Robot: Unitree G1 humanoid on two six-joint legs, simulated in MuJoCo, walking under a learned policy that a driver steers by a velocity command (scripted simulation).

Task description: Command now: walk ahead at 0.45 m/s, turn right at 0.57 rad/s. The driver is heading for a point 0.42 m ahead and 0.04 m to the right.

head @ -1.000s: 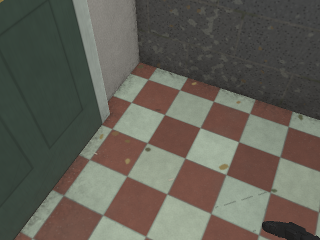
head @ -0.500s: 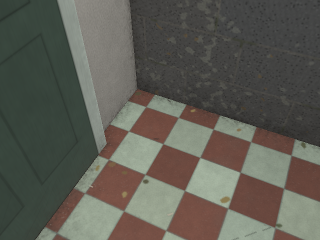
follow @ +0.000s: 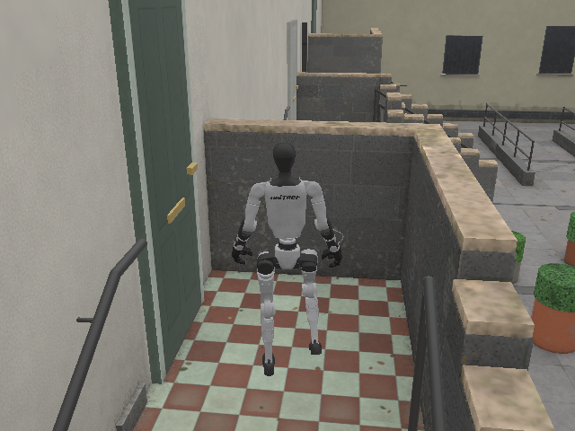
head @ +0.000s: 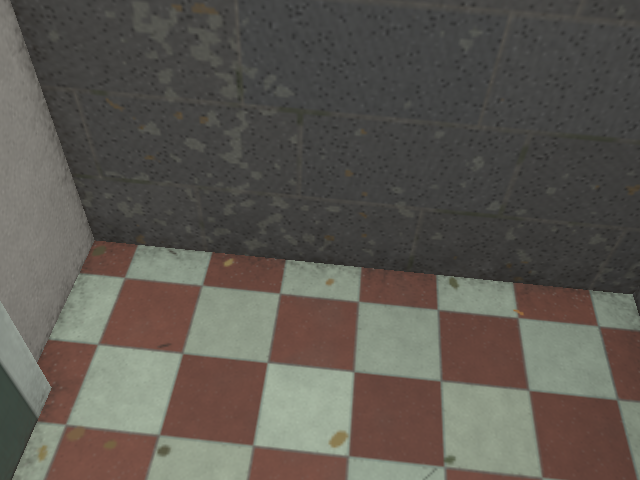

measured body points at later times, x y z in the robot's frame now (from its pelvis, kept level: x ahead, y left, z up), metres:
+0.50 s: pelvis +0.23 -0.10 -0.01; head +0.28 -0.12 +0.44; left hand +0.43 +0.12 -0.11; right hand +0.30 -0.40 -0.12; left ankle +0.27 +0.07 -0.65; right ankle +0.26 -0.17 -0.74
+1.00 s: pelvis +0.35 -0.09 -0.01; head +0.38 -0.08 +0.44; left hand +0.55 +0.11 -0.13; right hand +0.45 -0.38 -0.10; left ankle +0.43 +0.01 -0.74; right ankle +0.26 -0.17 -0.74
